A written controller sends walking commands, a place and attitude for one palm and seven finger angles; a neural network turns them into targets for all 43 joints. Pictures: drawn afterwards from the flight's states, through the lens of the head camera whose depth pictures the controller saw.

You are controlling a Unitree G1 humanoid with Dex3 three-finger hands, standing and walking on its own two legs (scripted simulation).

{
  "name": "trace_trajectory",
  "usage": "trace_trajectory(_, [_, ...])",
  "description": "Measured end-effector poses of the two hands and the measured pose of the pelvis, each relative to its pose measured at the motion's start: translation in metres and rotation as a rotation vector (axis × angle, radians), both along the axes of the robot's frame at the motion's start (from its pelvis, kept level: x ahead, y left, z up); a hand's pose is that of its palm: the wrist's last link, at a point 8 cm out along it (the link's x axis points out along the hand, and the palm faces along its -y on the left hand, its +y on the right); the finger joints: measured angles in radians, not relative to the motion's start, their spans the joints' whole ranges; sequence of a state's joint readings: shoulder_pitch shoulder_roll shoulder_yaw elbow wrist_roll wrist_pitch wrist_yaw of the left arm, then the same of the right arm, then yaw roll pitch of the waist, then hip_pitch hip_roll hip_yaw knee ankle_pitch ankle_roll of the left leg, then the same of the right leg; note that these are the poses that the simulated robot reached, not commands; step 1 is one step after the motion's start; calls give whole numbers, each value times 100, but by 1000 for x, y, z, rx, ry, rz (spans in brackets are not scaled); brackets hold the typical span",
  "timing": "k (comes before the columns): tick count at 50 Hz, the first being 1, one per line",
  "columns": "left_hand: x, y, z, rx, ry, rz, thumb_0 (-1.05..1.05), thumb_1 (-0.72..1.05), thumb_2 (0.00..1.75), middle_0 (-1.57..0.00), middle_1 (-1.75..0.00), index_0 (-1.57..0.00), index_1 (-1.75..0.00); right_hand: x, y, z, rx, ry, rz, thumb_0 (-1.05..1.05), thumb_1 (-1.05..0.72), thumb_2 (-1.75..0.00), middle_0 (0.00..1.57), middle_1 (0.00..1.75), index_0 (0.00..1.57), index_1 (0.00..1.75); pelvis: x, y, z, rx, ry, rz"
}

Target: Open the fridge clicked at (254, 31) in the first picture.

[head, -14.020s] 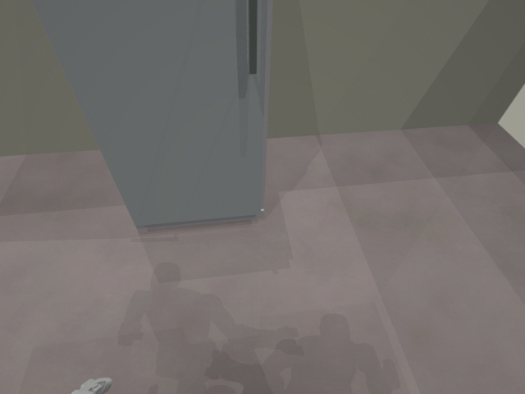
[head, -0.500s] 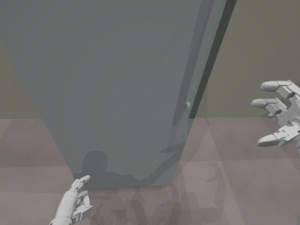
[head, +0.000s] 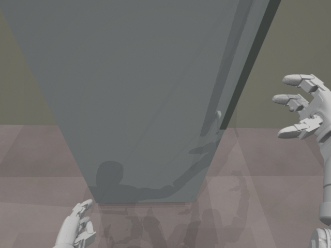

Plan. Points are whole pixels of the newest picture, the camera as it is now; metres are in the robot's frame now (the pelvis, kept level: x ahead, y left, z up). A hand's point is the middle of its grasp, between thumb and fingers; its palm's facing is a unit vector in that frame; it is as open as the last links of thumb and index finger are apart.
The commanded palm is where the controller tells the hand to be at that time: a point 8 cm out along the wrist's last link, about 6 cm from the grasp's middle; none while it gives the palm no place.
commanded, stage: move the hooked fingers beside the handle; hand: right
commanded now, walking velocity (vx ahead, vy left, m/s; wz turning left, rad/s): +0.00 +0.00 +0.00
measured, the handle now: (245, 54) +0.48 -0.15 +0.26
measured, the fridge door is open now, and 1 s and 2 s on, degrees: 0 0 0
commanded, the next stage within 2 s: none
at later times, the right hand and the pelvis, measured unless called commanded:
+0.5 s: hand (275, 99) +0.40 -0.22 +0.20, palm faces -0.02 +1.00 -0.04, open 14.0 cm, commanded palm +0.39 -0.27 +0.20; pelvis +0.00 +0.00 +0.00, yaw +1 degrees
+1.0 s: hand (277, 98) +0.41 -0.23 +0.20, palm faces -0.03 +1.00 -0.02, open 14.0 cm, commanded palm +0.39 -0.27 +0.20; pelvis +0.00 -0.01 +0.00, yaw +1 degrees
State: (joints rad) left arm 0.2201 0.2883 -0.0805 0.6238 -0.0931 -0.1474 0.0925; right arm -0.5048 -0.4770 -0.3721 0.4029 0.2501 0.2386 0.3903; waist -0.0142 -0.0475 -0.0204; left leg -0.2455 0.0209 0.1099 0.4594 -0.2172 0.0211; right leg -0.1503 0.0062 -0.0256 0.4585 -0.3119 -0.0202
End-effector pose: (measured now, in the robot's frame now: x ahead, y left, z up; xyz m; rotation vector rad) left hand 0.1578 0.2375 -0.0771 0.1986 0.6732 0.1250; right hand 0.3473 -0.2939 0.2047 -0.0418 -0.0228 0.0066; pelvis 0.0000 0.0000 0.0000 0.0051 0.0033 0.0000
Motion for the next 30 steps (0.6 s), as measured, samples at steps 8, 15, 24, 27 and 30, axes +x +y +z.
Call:
trace_trajectory(8, [-17,10,-5,5,36,39,1,91,90,-21,-30,-20,-30,16,9,-1,3,4,11,-1,50,-30,30,120,30,120,0,1,0,-2,12,11])
trace_trajectory(15, [-26,10,-7,2,53,53,1,91,90,-21,-30,-20,-30,23,14,3,5,-14,18,-1,50,-30,30,120,30,120,0,-1,0,-2,14,15])
trace_trajectory(24, [-35,8,-9,10,82,63,1,91,90,-21,-30,-20,-30,34,18,-7,9,24,11,-1,50,-30,30,120,30,120,-4,-4,0,-1,23,13])
trace_trajectory(27, [-39,7,-10,15,91,64,1,91,90,-21,-30,-20,-30,39,23,0,10,-10,25,-1,50,-30,30,120,30,120,-4,-5,0,0,24,13])
trace_trajectory(30, [-43,6,-11,15,104,71,1,91,90,-21,-30,-20,-30,47,26,4,30,-16,34,-1,50,-30,30,120,30,120,-4,-6,0,0,28,14])
